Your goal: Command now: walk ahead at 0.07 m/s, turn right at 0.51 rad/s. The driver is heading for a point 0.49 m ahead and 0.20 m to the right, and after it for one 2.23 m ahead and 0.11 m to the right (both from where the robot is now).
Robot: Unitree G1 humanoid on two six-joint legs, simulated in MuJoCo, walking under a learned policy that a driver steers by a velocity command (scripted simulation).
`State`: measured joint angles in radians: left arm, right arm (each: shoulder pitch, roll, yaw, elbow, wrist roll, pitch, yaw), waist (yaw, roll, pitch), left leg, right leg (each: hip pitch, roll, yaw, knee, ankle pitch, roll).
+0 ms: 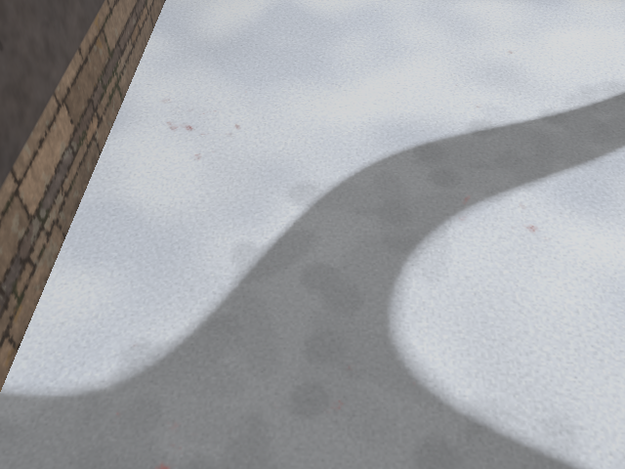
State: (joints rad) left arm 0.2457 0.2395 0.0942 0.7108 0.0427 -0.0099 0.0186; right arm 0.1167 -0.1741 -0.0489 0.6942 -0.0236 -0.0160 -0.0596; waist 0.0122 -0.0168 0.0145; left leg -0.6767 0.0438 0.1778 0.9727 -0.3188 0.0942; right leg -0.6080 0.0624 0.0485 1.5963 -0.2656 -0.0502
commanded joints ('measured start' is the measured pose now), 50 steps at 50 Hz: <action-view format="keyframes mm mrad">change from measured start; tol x32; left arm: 1 116 -79 -38 -85 4 51 29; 50 -27 89 3 -106 0 -20 -91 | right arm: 1 -20 36 20 3 -12 -40 -3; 50 235 -149 -7 24 10 -99 39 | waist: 1 100 46 -2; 15 -27 146 -54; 18 3 -304 4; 50 -25 121 22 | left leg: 1 23 236 -380 -502 -85 88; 14 375 313 -85 -615 -116 53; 20 -81 16 -170 154 -256 -164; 25 -47 6 -205 190 -4 -145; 39 520 -33 -184 -468 64 -66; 43 660 380 -919 -896 -724 74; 50 611 180 -390 -832 -22 49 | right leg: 1 -119 -50 38 135 53 -8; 16 330 -62 -162 -1013 -56 -23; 19 464 -399 546 -1318 103 -231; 38 204 -184 390 -1341 -286 -190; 43 -261 33 52 -497 -238 -30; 50 -192 -4 90 -475 90 36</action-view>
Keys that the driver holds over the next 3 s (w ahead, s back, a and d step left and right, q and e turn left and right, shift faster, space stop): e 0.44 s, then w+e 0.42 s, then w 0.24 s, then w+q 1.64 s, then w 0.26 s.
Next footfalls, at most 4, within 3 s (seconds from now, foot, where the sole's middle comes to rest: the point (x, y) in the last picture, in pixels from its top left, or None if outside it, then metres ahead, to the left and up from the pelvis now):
0.34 right None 0.14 -0.13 -0.70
0.82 left None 0.30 0.04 -0.70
1.28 right None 0.43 -0.29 -0.70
1.78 left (441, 321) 0.81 -0.26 -0.70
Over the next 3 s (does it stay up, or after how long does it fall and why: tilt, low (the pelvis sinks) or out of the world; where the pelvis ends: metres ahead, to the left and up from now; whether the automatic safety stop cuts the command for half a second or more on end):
stays up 1.30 -0.25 0.07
